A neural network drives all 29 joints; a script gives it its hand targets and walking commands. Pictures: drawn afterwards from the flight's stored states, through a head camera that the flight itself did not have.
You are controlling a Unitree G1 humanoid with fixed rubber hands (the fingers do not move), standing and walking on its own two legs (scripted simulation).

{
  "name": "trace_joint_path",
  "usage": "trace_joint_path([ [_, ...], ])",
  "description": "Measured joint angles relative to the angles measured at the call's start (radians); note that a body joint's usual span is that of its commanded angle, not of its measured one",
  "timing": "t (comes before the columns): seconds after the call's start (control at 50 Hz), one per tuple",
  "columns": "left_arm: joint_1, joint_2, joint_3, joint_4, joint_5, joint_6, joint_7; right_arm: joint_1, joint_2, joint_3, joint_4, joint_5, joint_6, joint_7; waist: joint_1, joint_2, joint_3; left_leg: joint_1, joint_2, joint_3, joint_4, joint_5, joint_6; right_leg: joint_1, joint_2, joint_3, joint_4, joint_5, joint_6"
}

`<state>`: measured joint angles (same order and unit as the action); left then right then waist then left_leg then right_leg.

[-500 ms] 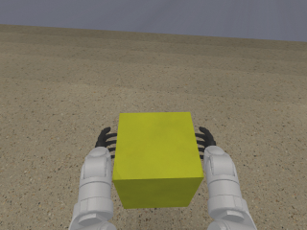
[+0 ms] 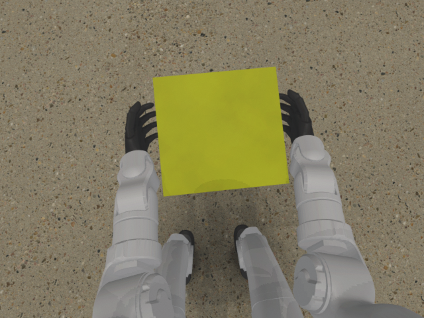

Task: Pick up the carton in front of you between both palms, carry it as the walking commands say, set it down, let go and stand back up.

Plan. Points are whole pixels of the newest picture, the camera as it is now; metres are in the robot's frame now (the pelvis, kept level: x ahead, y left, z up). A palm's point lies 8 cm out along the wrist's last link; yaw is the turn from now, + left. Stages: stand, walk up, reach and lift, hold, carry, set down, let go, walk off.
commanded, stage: set down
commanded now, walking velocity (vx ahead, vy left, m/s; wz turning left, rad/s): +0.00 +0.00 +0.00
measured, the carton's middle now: (217, 139) +0.43 -0.02 -0.16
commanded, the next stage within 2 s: none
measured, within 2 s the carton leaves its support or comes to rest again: rests again in 1.64 s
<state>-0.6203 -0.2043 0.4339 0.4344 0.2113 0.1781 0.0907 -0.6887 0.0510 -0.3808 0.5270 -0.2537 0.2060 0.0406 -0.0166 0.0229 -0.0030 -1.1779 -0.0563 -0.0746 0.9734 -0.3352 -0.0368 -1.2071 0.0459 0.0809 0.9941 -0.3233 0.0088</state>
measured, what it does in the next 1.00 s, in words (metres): lowers itself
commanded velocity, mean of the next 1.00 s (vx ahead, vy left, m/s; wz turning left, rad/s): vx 0.00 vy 0.00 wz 0.00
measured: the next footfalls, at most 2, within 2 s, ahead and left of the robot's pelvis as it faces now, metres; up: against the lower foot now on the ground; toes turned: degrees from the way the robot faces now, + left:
none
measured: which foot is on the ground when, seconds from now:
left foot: down 0.00-1.00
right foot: down 0.00-1.00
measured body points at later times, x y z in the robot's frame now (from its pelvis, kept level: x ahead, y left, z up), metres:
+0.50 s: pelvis -0.03 -0.01 -0.13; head +0.26 -0.04 +0.21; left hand +0.46 +0.12 -0.23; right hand +0.47 -0.19 -0.23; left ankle +0.05 +0.14 -0.66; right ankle +0.06 -0.12 -0.66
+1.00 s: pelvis -0.04 -0.01 -0.24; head +0.31 -0.05 +0.03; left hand +0.49 +0.10 -0.38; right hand +0.52 -0.20 -0.39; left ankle +0.05 +0.14 -0.66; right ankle +0.06 -0.12 -0.66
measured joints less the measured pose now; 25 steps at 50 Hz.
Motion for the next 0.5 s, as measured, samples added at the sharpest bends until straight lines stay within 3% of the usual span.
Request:
trace_joint_path([
  [0.24, -0.196, 0.006, 0.131, 0.058, 0.072, 0.107, -0.019, -0.201, -0.027, -0.075, 0.091, -0.068, 0.107, 0.015, 0.004, 0.015, -0.105, -0.32, -0.019, -0.01, 0.269, -0.081, -0.02, -0.323, 0.019, -0.005, 0.27, -0.078, -0.004],
  [0.5, -0.331, 0.054, 0.11, 0.106, 0.004, 0.1, 0.033, -0.348, -0.127, -0.018, 0.162, -0.007, 0.104, -0.006, 0.002, 0.021, -0.103, -0.62, -0.047, -0.004, 0.532, -0.153, -0.037, -0.63, 0.035, 0.004, 0.54, -0.147, 0.005],
])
